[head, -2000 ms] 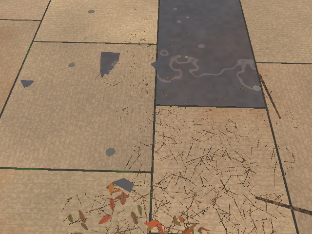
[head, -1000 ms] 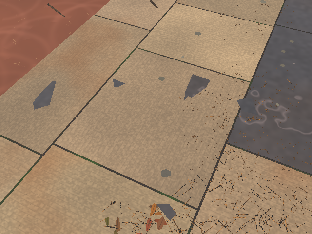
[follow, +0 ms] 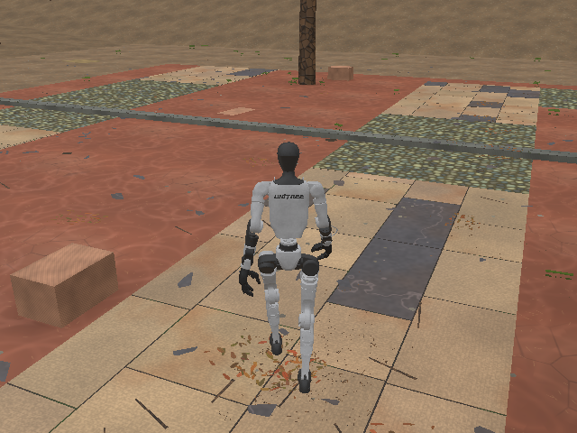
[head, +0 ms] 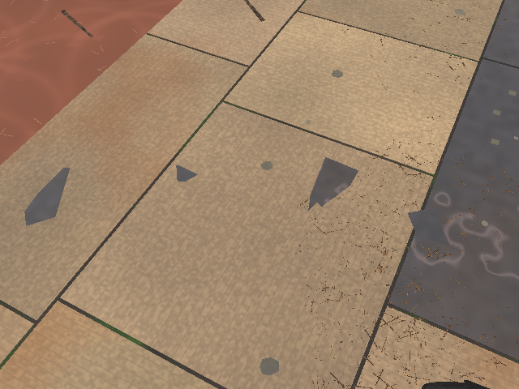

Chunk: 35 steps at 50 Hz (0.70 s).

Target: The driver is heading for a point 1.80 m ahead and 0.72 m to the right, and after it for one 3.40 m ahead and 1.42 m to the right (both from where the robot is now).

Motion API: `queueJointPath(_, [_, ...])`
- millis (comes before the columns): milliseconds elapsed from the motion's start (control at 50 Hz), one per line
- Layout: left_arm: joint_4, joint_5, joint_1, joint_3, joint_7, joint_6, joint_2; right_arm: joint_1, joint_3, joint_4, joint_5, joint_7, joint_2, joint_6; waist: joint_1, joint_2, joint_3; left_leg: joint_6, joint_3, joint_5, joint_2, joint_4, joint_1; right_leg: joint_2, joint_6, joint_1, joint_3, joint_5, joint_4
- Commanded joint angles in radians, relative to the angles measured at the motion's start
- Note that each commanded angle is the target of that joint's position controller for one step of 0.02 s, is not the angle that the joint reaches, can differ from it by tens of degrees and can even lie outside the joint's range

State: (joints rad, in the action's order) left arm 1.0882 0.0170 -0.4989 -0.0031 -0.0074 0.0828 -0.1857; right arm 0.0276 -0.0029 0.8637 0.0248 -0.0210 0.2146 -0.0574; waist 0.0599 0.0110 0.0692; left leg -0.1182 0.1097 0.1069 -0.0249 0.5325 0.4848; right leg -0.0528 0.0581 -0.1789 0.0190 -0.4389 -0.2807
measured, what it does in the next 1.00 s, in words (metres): walks ahead, turning right: right foot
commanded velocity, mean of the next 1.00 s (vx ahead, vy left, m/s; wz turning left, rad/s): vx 0.27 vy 0.00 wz -0.49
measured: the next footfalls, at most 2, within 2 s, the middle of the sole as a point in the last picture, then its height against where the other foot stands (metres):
right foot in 0.52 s outside the picture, level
left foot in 1.14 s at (258, 369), level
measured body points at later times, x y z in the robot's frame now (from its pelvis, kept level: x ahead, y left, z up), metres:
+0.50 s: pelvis +0.26 -0.01 +0.01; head +0.31 -0.02 +0.45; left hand +0.48 +0.17 -0.12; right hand +0.17 -0.23 -0.14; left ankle +0.14 +0.07 -0.72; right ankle +0.39 -0.10 -0.70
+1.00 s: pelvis +0.37 -0.02 +0.02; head +0.39 -0.04 +0.47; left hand +0.57 +0.20 -0.10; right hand +0.36 -0.31 -0.11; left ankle +0.47 +0.12 -0.67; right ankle +0.39 -0.09 -0.72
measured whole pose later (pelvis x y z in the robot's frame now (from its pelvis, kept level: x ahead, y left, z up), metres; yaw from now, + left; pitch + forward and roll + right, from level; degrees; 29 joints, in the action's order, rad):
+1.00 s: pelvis +0.37 -0.02 +0.02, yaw -31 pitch +2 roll +1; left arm 0.82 0.02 -0.26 -0.09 -0.01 -0.03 -0.28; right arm -0.14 -0.05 0.78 0.02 0.04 0.25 0.05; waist 0.05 0.01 0.04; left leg 0.05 -0.08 0.36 0.02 0.88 0.49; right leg -0.16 0.10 0.32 -0.15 -0.10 -0.41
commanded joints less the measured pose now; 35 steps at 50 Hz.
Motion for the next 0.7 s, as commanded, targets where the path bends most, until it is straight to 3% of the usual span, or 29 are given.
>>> queueJointPath(20, [-0.076,-0.009,0.019,-0.018,0.001,0.006,-0.125,-0.524,-0.084,0.087,0.030,0.038,0.251,-0.020,-0.242,0.036,-0.292,-0.082,-0.311,0.161,0.249,-0.078,-0.678,0.150,0.060,0.381,-0.007,0.669,-0.702])
queueJointPath(40, [-0.069,-0.036,-0.122,-0.008,0.005,-0.005,-0.031,-0.490,-0.094,0.076,0.038,0.028,0.290,-0.013,-0.142,0.216,-0.372,-0.209,-0.787,0.243,0.486,-0.213,-0.843,-0.025,0.035,0.711,-0.016,-0.107,-1.035])
queueJointPath(60, [-0.069,-0.008,-0.017,-0.037,-0.002,-0.015,-0.150,-0.394,-0.085,0.062,-0.002,0.018,0.218,-0.008,-0.136,0.025,-0.249,-0.166,-0.742,0.381,0.427,-0.278,-0.694,0.048,0.056,0.766,-0.101,-0.005,-1.066])
queueJointPath(80, [-0.095,-0.009,0.059,-0.043,0.005,-0.011,-0.146,-0.288,-0.068,0.042,-0.009,0.016,0.155,-0.013,-0.102,0.019,-0.110,-0.134,-0.577,0.366,0.391,-0.330,-0.526,0.087,0.060,0.760,-0.095,0.099,-1.012])
queueJointPath(100, [-0.098,-0.009,0.084,-0.041,0.009,-0.012,-0.121,-0.250,-0.058,0.043,-0.006,0.012,0.112,-0.024,-0.078,0.004,-0.044,-0.106,-0.463,0.254,0.348,-0.370,-0.418,0.119,0.059,0.728,-0.087,0.147,-0.971])
queueJointPath(140, [-0.096,0.011,0.075,-0.043,0.023,-0.036,-0.092,-0.261,-0.045,0.065,-0.007,0.023,0.068,-0.041,-0.035,0.034,-0.015,-0.057,-0.290,0.097,0.286,-0.397,-0.309,0.148,0.042,0.657,-0.082,0.174,-0.921])
queueJointPath(200, [-0.123,0.011,0.126,-0.048,0.038,-0.063,-0.068,-0.327,-0.049,0.089,-0.016,0.028,0.087,-0.065,-0.021,0.035,-0.006,-0.040,-0.162,-0.039,0.270,-0.418,-0.312,0.161,0.024,0.708,-0.061,0.223,-0.885])
queueJointPath(240, [-0.152,0.009,0.201,-0.050,0.045,-0.072,-0.069,-0.360,-0.051,0.096,-0.012,0.031,0.096,-0.068,-0.029,0.039,0.010,-0.022,-0.092,-0.094,0.254,-0.425,-0.337,0.170,0.015,0.790,-0.044,0.295,-0.852])
queueJointPath(320, [-0.213,0.004,0.355,-0.044,0.056,-0.067,-0.061,-0.415,-0.045,0.111,-0.011,0.035,0.086,-0.065,-0.057,0.040,0.038,0.012,0.023,-0.256,0.218,-0.412,-0.377,0.152,0.001,0.848,0.011,0.433,-0.660])
queueJointPath(400, [-0.257,0.013,0.462,-0.024,0.058,-0.059,-0.030,-0.462,-0.042,0.126,-0.016,0.056,0.102,-0.053,-0.083,0.046,0.041,0.031,0.124,-0.629,0.215,-0.299,-0.439,0.085,0.005,0.747,0.136,0.479,-0.404])
queueJointPath(440, [-0.252,0.022,0.418,-0.028,0.056,-0.058,-0.048,-0.468,-0.047,0.128,-0.016,0.068,0.121,-0.041,-0.066,0.080,-0.002,0.041,0.143,-0.807,0.229,-0.188,-0.499,0.037,0.029,0.678,0.162,0.426,-0.367])
queueJointPath(480, [-0.224,0.030,0.291,-0.043,0.051,-0.053,-0.086,-0.430,-0.060,0.112,-0.015,0.081,0.148,-0.027,-0.011,0.121,-0.071,0.043,0.146,-0.942,0.248,-0.005,-0.519,-0.010,0.074,0.560,0.156,0.336,-0.347])
queueJointPath(500, [-0.204,0.034,0.208,-0.057,0.046,-0.043,-0.115,-0.411,-0.064,0.100,-0.015,0.081,0.153,-0.019,0.023,0.116,-0.122,0.037,0.135,-0.873,0.256,0.146,-0.509,-0.023,0.101,0.473,0.128,0.335,-0.292])
queueJointPath(520, [-0.180,0.041,0.115,-0.073,0.036,-0.028,-0.144,-0.378,-0.069,0.086,-0.024,0.073,0.159,-0.012,0.082,0.065,-0.169,0.058,0.141,-0.659,0.231,0.374,-0.451,-0.015,0.131,0.347,0.092,0.466,-0.148])
queueJointPath(540, [-0.183,0.037,0.112,-0.095,0.023,-0.019,-0.232,-0.419,-0.062,0.055,-0.022,0.064,0.106,-0.013,0.042,-0.085,-0.232,0.089,0.137,0.070,0.137,0.660,-0.221,0.191,0.182,0.135,-0.116,0.952,-0.223])
queueJointPath(560, [-0.209,0.017,0.126,-0.126,0.019,-0.036,-0.332,-0.524,-0.054,0.014,-0.044,0.061,0.057,-0.001,-0.017,-0.216,-0.385,0.130,0.008,0.577,-0.029,0.994,0.073,0.455,0.417,-0.120,-0.524,1.424,-0.263])
queueJointPath(580, [-0.238,-0.018,0.138,-0.126,0.011,-0.059,-0.305,-0.457,-0.058,0.008,-0.014,0.059,0.105,0.005,0.013,-0.034,-0.406,0.131,-0.132,0.469,0.031,0.984,0.110,0.436,0.419,-0.034,-0.494,1.199,-0.172])
queueJointPath(600, [-0.256,-0.022,0.227,-0.112,0.002,-0.070,-0.249,-0.385,-0.057,-0.014,-0.016,0.055,0.100,0.004,-0.006,-0.019,-0.254,0.133,-0.134,0.387,0.059,0.935,0.136,0.397,0.387,0.123,-0.427,0.975,-0.102])
queueJointPath(620, [-0.263,-0.020,0.283,-0.096,-0.002,-0.077,-0.190,-0.349,-0.061,-0.017,-0.008,0.055,0.104,0.005,-0.041,0.026,-0.141,0.138,-0.135,0.343,0.086,0.842,0.128,0.335,0.328,0.256,-0.371,0.854,-0.047])
queueJointPath(640, [-0.262,-0.025,0.288,-0.089,-0.006,-0.079,-0.163,-0.337,-0.066,-0.027,0.007,0.056,0.112,0.019,-0.058,0.019,-0.101,0.144,-0.141,0.319,0.100,0.768,0.093,0.292,0.289,0.334,-0.324,0.840,-0.030])
queueJointPath(660, [-0.261,-0.021,0.287,-0.085,-0.006,-0.077,-0.150,-0.357,-0.066,-0.024,0.017,0.058,0.103,0.041,-0.074,0.005,-0.103,0.151,-0.140,0.300,0.101,0.721,0.039,0.256,0.262,0.389,-0.289,0.829,-0.020])
queueJointPath(700, [-0.265,-0.006,0.281,-0.092,0.001,-0.066,-0.179,-0.373,-0.062,-0.028,0.013,0.058,0.077,0.068,-0.088,-0.005,-0.136,0.159,-0.134,0.275,0.084,0.669,0.003,0.216,0.235,0.417,-0.261,0.853,-0.029])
